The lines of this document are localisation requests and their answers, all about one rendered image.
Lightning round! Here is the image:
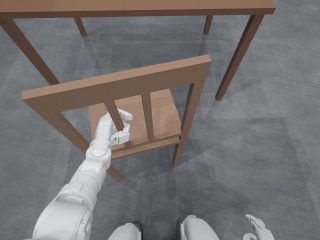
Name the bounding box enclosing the right robot hand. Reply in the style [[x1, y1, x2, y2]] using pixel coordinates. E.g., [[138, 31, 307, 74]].
[[243, 214, 275, 240]]

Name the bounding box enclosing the table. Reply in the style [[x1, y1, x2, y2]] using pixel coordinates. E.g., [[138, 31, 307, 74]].
[[0, 0, 276, 101]]

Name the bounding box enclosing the robot left upper arm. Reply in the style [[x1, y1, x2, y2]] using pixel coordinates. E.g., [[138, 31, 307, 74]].
[[24, 201, 93, 240]]

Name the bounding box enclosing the robot left forearm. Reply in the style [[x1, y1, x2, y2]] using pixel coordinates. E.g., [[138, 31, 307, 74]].
[[32, 138, 112, 239]]

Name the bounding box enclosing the left robot hand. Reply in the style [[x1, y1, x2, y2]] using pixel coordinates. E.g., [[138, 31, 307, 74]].
[[94, 109, 133, 146]]

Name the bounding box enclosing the robot right foot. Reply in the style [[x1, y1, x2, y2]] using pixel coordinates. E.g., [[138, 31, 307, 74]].
[[176, 217, 186, 240]]

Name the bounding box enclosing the chair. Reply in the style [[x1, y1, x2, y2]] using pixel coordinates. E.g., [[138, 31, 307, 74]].
[[21, 54, 212, 182]]

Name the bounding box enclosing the robot left thigh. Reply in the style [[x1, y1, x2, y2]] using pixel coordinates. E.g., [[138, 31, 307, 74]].
[[108, 225, 142, 240]]

